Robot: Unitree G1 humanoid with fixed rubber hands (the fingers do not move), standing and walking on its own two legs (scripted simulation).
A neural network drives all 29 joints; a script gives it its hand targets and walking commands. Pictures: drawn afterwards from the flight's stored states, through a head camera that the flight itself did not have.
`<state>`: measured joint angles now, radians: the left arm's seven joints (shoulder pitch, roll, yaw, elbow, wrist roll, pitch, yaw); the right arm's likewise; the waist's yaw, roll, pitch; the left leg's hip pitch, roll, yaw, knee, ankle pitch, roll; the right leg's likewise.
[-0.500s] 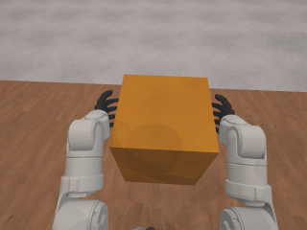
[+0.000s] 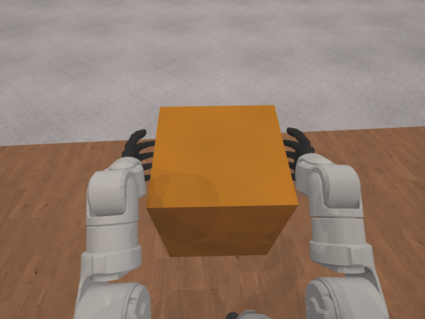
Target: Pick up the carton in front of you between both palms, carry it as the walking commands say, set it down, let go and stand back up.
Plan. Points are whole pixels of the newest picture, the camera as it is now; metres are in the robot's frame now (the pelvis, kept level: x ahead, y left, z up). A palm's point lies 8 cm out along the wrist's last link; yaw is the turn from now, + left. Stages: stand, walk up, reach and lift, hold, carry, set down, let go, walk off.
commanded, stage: carry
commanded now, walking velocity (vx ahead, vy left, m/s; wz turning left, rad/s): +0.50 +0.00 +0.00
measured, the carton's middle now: (217, 187) +0.36 -0.02 +0.05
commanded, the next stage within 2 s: none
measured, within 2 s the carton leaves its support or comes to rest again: neither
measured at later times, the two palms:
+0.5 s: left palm (139, 96) +0.63 +0.16 +0.08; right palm (253, 91) +0.65 -0.14 +0.07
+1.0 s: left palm (158, 58) +0.94 +0.14 +0.02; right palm (243, 58) +0.92 -0.16 +0.02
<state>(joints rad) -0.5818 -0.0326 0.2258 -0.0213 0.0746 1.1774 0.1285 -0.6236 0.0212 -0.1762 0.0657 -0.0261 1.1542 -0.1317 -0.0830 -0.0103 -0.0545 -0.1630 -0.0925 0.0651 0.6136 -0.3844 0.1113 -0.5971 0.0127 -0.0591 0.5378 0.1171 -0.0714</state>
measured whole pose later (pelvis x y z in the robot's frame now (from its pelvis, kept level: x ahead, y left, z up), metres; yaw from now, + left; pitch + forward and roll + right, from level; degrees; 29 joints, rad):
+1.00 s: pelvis +0.57 +0.01 -0.09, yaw -1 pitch +5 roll -1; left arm -0.58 -0.04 0.21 0.00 0.07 1.17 0.13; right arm -0.60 0.03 -0.18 0.06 -0.03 1.15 -0.14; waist -0.07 0.00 -0.02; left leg -0.23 -0.08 0.08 0.56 -0.27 0.12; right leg -0.69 -0.03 -0.01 0.76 -0.03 -0.05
